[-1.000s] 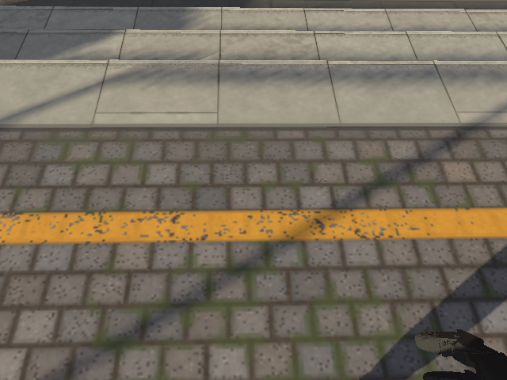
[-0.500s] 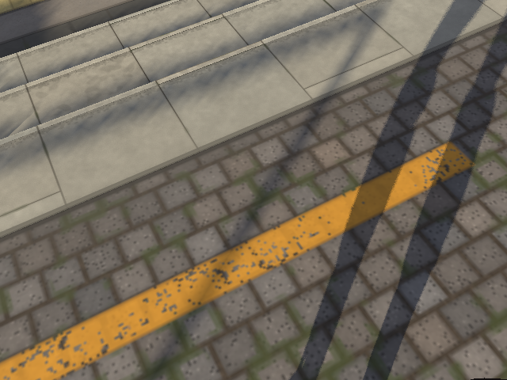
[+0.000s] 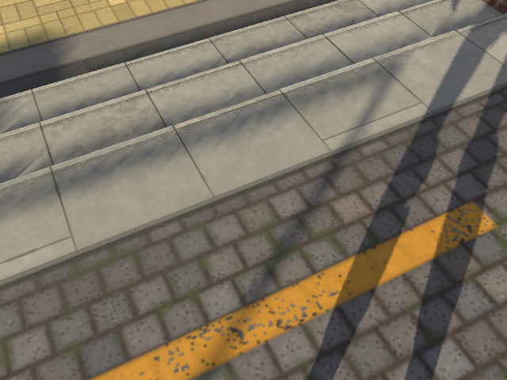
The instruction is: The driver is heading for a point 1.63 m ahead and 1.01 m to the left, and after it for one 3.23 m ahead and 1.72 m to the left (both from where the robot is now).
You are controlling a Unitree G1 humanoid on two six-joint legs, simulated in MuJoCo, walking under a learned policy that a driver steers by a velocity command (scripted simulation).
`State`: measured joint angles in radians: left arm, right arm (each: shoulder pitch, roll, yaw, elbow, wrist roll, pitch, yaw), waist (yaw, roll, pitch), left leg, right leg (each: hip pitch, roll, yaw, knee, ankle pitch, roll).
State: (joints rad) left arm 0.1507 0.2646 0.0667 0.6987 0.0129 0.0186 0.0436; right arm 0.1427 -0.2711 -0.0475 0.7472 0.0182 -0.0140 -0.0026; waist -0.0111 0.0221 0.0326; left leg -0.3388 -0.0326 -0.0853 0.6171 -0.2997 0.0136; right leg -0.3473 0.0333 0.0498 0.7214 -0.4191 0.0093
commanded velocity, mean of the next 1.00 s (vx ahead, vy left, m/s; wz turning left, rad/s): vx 0.01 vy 0.00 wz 0.80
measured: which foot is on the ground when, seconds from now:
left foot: down 0.00-0.12, up 0.14-0.64, down 0.66-1.00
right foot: down 0.00-0.66, up 0.68-1.00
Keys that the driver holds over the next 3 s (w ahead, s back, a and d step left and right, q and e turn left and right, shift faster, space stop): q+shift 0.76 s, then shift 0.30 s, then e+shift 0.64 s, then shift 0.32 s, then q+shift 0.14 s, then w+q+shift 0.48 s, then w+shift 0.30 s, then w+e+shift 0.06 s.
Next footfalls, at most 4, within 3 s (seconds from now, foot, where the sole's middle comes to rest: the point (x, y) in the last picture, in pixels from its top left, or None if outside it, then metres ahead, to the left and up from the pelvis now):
0.66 left None -0.03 0.11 -0.76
1.12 right None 0.15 -0.04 -0.76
1.84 right None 0.11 -0.12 -0.76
2.40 left None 0.01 0.11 -0.76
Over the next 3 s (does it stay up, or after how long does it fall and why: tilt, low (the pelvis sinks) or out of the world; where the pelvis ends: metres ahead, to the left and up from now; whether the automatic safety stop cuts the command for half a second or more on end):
stays up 0.37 0.27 0.01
